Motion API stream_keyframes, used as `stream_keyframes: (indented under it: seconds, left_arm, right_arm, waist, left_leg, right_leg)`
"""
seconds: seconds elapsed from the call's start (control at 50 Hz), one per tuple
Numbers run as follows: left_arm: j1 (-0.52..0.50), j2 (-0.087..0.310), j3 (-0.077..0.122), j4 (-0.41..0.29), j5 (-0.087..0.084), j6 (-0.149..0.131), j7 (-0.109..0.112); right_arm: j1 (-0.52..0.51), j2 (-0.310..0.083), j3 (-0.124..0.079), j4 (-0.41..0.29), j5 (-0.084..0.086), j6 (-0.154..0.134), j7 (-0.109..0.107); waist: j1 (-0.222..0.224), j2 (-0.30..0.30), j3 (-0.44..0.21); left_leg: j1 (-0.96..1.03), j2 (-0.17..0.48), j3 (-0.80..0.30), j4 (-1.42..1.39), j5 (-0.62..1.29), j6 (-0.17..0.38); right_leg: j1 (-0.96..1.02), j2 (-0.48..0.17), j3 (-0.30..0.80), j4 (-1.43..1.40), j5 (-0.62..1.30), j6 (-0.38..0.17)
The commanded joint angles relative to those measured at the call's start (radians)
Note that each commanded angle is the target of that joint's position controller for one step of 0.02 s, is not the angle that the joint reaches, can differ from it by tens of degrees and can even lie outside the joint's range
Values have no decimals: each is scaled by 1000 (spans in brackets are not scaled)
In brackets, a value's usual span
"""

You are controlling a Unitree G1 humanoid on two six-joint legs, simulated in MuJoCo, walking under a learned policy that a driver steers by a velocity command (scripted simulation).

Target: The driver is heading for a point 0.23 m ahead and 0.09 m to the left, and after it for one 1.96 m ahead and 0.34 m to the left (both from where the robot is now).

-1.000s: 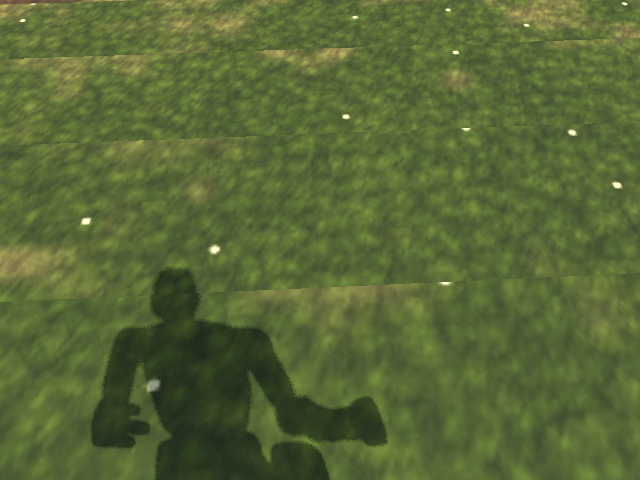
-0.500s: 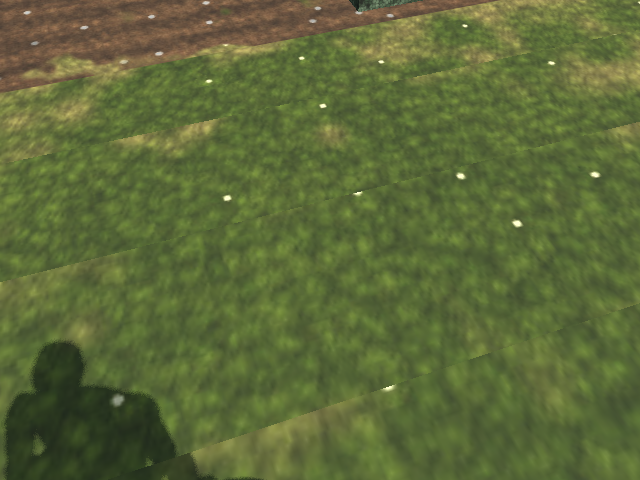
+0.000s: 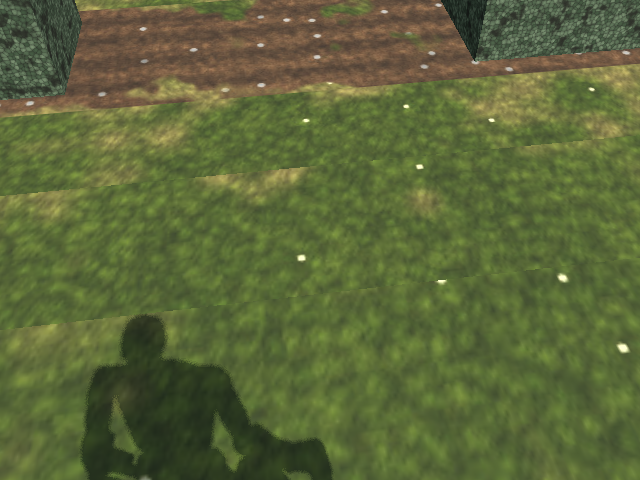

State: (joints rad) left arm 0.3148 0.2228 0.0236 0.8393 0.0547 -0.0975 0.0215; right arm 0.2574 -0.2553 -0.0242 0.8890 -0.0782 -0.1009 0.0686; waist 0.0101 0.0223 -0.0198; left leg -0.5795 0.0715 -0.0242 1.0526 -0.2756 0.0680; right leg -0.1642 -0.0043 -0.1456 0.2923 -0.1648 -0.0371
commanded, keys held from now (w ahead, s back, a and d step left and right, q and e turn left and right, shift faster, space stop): q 0.54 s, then no key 0.10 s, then e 0.36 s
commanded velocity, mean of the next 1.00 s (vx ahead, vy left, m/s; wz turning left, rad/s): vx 0.12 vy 0.00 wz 0.30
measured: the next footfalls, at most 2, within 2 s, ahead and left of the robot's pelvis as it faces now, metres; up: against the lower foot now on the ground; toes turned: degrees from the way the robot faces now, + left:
left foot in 0.22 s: +0.25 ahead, +0.14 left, +0.00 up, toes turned +9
right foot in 0.66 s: +0.26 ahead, -0.07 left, +0.00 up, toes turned +22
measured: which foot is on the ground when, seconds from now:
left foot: up 0.00-0.20, down 0.22-0.66, up 0.68-0.82, down 0.84-1.00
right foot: down 0.00-0.24, up 0.26-0.64, down 0.66-1.00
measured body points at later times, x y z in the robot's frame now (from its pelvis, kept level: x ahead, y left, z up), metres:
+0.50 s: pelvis +0.17 +0.05 -0.01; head +0.19 +0.05 +0.44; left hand +0.32 +0.34 -0.08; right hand +0.30 -0.21 -0.12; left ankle +0.21 +0.14 -0.75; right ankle +0.22 -0.11 -0.69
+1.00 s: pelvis +0.18 +0.01 -0.02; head +0.20 +0.01 +0.43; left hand +0.28 +0.29 -0.11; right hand +0.40 -0.22 -0.11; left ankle +0.13 +0.14 -0.75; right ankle +0.22 -0.08 -0.75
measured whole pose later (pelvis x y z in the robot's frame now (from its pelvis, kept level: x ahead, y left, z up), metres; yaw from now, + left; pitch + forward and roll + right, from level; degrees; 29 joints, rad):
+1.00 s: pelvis +0.18 +0.01 -0.02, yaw +16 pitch +1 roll +0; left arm 0.19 0.27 0.03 0.63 0.00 -0.09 -0.10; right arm 0.20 -0.29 -0.04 0.66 -0.03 -0.01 -0.02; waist -0.03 0.00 0.01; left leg -0.29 0.02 -0.03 0.62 -0.35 -0.03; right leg -0.33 0.08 0.06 0.62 -0.31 -0.07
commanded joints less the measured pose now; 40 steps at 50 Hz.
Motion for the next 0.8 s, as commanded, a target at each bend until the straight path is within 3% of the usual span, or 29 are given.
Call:
stream_keyframes:
  seconds: [0.02,0.08,0.12,0.14,0.16,0.18,0.2,0.22,0.24,0.26,0.28,0.3,0.32,0.34,0.36,0.4,0.46,0.48,0.56,0.62,0.64,0.66,0.68,0.7,0.72,0.74,0.76,0.78,0.8]
  left_arm:
    - [-37,66,15,-56,20,-31,5]
    - [-36,135,36,-43,29,-33,-11]
    - [-71,164,46,-48,49,-30,-25]
    - [-137,169,46,-83,88,-27,-22]
    - [-231,185,48,-116,74,-35,-17]
    - [-207,202,54,-96,0,-46,-11]
    - [-132,233,62,-70,-19,-41,-5]
    - [-65,236,59,-44,-2,-35,-7]
    - [36,192,50,-25,17,-29,-17]
    - [262,32,6,-33,61,-23,-31]
    - [142,104,10,-79,-4,-31,-47]
    - [-145,139,16,-160,-46,-21,-55]
    - [-242,173,24,-191,-34,-9,-35]
    - [-189,185,22,-175,2,-2,-12]
    - [-147,140,4,-166,23,7,3]
    - [-99,140,-1,-155,30,24,20]
    - [-57,139,-2,-148,15,55,-9]
    - [-77,102,-16,-166,17,67,-19]
    - [-127,136,-15,-209,-2,68,-17]
    - [-101,126,-10,-213,-24,64,-18]
    - [-106,124,-9,-220,-35,60,-23]
    - [-86,141,-1,-223,-38,51,-27]
    - [-117,236,15,-249,-48,31,-33]
    - [-191,128,-16,-263,-20,15,-74]
    - [-214,86,-24,-258,-41,4,-98]
    - [-243,81,-32,-261,-62,-10,-130]
    - [-277,86,-33,-272,-68,-17,-147]
    - [-277,110,-25,-263,-72,-21,-157]
    - [-266,149,-9,-262,-67,-13,-159]
  right_arm:
    - [-48,22,14,-63,12,-3,19]
    - [-114,2,14,-98,25,1,43]
    - [-82,-23,4,-102,27,10,47]
    - [35,-28,-2,-76,16,-1,47]
    - [87,-88,-29,-78,19,-16,35]
    - [-9,-147,-52,-111,25,-25,24]
    - [-41,-152,-56,-119,26,-28,25]
    - [-24,-164,-65,-116,45,-37,20]
    - [37,-231,-90,-113,45,-51,-7]
    - [116,-342,-117,-137,35,-40,-42]
    - [199,-298,-106,-132,21,-40,-41]
    - [252,-262,-112,-93,22,-58,-46]
    - [217,-213,-104,-77,50,-55,-54]
    - [156,-167,-83,-89,61,-46,-51]
    - [90,-146,-66,-100,58,-40,-43]
    - [-30,-138,-57,-168,47,-27,-30]
    - [-90,-206,-75,-253,35,-30,-33]
    - [-74,-213,-75,-265,29,-25,-36]
    - [17,-185,-71,-313,42,-16,-24]
    - [3,-161,-57,-315,65,8,-10]
    - [21,-138,-45,-301,70,18,0]
    - [43,-83,-23,-286,73,24,8]
    - [140,-5,-1,-305,71,31,12]
    - [105,-78,-24,-294,38,41,6]
    - [80,-114,-36,-270,32,57,-8]
    - [91,-97,-29,-259,30,74,-21]
    - [114,-83,-26,-234,26,85,-23]
    - [105,-47,-9,-236,22,92,-19]
    - [88,-40,-2,-240,39,90,-14]
  waist:
    - [-23,-71,19]
    - [-38,-69,6]
    - [-67,-95,5]
    - [-110,-89,-19]
    - [-162,-76,-21]
    - [-133,-75,41]
    - [-95,-72,46]
    - [-84,-69,20]
    - [-65,34,-79]
    - [28,288,-401]
    - [-77,183,-457]
    - [-179,98,-233]
    - [-169,41,-140]
    - [-105,-4,-121]
    - [-26,-4,-73]
    - [49,-4,-79]
    - [63,13,-67]
    - [44,29,-68]
    - [-37,70,-71]
    - [-23,41,-97]
    - [-17,27,-96]
    - [-9,-12,-121]
    - [-94,-219,-162]
    - [-72,-150,-122]
    - [-65,-43,-94]
    - [-102,-43,-82]
    - [-124,-67,-85]
    - [-142,-55,-71]
    - [-142,-29,-81]
  left_leg:
    - [-102,56,-6,-127,135,-23]
    - [8,32,26,-307,285,-36]
    - [94,16,12,-263,332,-42]
    - [212,0,-5,-49,458,-38]
    - [253,-13,-14,-37,380,-33]
    - [178,-21,36,-299,191,-31]
    - [244,-72,109,-390,211,-14]
    - [335,-122,126,-465,283,19]
    - [484,-112,38,-507,656,107]
    - [889,166,-381,-482,1128,453]
    - [1008,287,-649,-600,1086,537]
    - [881,262,-572,-636,929,415]
    - [751,239,-499,-650,763,354]
    - [581,215,-462,-667,760,336]
    - [402,187,-418,-716,765,321]
    - [225,116,-357,-790,564,283]
    - [85,29,-275,-811,369,222]
    - [62,4,-259,-795,314,204]
    - [232,86,-420,-717,239,229]
    - [268,96,-465,-627,322,224]
    - [247,80,-469,-609,315,199]
    - [210,43,-423,-535,200,120]
    - [61,-121,-204,-366,-116,-45]
    - [9,-104,-177,-220,-381,-174]
    - [57,-60,-159,-123,-354,-233]
    - [115,-47,-137,-115,-299,-280]
    - [168,-34,-121,-121,-224,-305]
    - [213,-23,-94,-185,-112,-296]
    - [283,-35,-48,-297,40,-259]
  right_leg:
    - [51,-277,111,-200,307,-194]
    - [-2,-245,-17,-144,626,-166]
    - [-60,-249,-57,-104,603,-149]
    - [-144,-257,-70,-19,598,-136]
    - [-183,-252,-84,35,595,-114]
    - [-90,-241,-94,39,537,-101]
    - [-30,-221,-110,136,566,-82]
    - [-7,-216,-101,240,620,-57]
    - [-16,-171,-101,453,499,5]
    - [-193,-54,-69,777,-388,135]
    - [-415,37,102,1012,-625,154]
    - [-608,12,214,1095,-600,130]
    - [-642,-34,236,1100,-586,129]
    - [-559,-72,266,1054,-521,125]
    - [-443,-101,275,967,-462,117]
    - [-279,-83,246,863,-381,108]
    - [-154,-28,175,731,-245,119]
    - [-125,-19,149,713,-216,125]
    - [-201,-3,167,533,-235,123]
    - [-120,22,142,268,-115,85]
    - [-65,12,152,167,-5,47]
    - [22,-69,229,88,193,-35]
    - [149,-299,480,58,639,-303]
    - [43,-365,600,72,470,-344]
    - [-32,-296,509,91,377,-260]
    - [-111,-217,440,115,395,-178]
    - [-145,-168,402,157,489,-131]
    - [-166,-135,375,194,590,-86]
    - [-172,-103,340,226,642,-63]
Velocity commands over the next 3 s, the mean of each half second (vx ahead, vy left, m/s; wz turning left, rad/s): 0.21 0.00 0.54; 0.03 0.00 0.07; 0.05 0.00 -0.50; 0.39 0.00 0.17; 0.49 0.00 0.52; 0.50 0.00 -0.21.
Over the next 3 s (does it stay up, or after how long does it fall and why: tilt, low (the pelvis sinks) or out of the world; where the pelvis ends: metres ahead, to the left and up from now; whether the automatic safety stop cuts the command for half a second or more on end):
stays up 0.96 0.09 -0.18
